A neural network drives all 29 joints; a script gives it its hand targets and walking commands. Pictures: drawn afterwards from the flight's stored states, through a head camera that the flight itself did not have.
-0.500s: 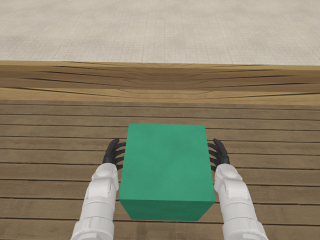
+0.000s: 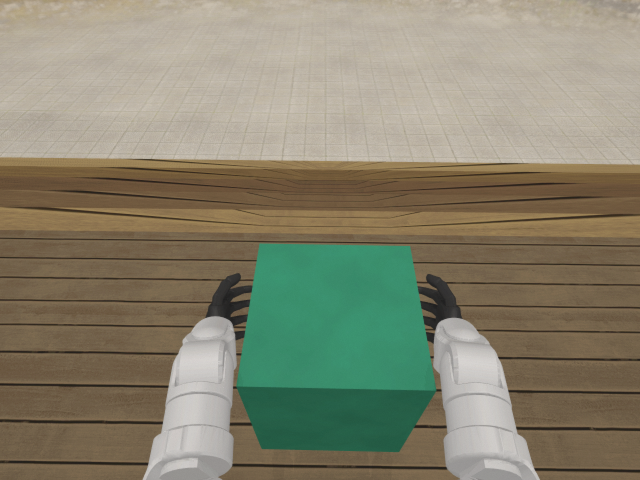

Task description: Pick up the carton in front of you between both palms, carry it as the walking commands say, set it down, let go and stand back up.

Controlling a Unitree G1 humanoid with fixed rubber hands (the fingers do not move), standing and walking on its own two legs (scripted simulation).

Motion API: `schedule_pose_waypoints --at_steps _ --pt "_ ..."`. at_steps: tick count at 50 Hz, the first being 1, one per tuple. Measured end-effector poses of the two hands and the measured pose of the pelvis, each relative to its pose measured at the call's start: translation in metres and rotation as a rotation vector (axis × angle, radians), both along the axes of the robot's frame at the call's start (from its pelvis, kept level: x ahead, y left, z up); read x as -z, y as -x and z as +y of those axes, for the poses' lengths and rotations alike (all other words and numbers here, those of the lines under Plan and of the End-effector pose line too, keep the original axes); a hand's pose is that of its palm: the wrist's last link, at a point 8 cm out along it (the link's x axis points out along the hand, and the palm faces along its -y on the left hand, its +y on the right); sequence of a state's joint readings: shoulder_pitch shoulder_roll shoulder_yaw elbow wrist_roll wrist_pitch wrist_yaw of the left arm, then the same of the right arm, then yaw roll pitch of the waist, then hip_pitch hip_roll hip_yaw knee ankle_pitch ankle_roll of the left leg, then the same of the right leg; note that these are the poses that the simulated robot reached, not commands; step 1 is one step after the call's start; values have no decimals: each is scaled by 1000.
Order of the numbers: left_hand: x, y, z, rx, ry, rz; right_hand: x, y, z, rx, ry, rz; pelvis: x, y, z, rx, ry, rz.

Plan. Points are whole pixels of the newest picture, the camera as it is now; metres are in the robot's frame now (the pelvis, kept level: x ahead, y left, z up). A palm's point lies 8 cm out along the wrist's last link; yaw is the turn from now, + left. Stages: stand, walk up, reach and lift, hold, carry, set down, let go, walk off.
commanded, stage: reach and lift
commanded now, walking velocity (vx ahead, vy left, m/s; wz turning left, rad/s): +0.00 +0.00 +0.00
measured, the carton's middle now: (332, 352) +0.30 +0.00 -0.04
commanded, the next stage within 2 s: hold in 0.68 s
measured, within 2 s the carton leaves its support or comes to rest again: neither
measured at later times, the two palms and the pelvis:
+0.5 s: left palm (220, 317) +0.30 +0.15 +0.04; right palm (447, 319) +0.31 -0.15 +0.04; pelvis +0.02 +0.00 +0.01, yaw +0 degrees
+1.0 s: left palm (217, 316) +0.29 +0.15 +0.05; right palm (454, 318) +0.30 -0.15 +0.05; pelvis +0.01 +0.00 +0.01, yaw +0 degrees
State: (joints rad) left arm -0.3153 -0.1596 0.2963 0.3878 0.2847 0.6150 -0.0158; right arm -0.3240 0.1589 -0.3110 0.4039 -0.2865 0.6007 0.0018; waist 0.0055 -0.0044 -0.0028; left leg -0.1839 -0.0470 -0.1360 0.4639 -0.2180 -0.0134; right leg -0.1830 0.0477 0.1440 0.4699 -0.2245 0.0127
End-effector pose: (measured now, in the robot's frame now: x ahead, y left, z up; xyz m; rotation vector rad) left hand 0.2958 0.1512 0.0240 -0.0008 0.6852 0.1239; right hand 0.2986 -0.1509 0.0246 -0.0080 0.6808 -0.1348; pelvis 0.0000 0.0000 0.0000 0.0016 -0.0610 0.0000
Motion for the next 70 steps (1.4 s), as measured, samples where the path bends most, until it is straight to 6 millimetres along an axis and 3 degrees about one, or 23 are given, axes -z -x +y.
schedule_pose_waypoints --at_steps 30,43,57,70 --pt "-14 -7 0 15 -25 -6 -14 -7 0 -18 22 -5 -6 -20 0 -1 1 -20" --pt "-32 -2 -1 12 -18 -41 -32 -2 -1 -10 16 -40 -8 -17 0 -1 1 -50" --pt "-31 2 -1 4 -6 -23 -30 3 -1 -2 3 -22 -6 -6 0 -1 0 -64" --pt "-32 -1 -1 6 -8 -25 -31 0 -1 -3 5 -25 -6 -9 0 -1 0 -62"
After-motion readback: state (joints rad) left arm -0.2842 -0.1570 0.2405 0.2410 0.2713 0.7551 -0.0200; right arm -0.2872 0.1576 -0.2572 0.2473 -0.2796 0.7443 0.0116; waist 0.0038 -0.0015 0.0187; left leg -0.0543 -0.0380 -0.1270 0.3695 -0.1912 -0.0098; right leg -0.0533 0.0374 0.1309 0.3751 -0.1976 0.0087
